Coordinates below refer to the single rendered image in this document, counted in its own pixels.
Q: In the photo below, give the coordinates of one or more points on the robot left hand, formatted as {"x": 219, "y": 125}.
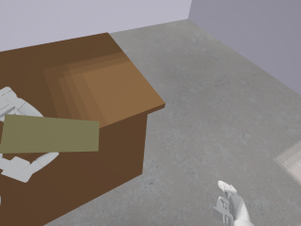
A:
{"x": 18, "y": 168}

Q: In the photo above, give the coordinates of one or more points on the table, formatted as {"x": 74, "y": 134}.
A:
{"x": 88, "y": 79}

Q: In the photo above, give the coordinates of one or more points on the robot right hand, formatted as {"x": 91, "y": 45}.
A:
{"x": 229, "y": 210}

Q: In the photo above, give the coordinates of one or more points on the sponge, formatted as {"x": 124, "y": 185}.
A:
{"x": 33, "y": 134}

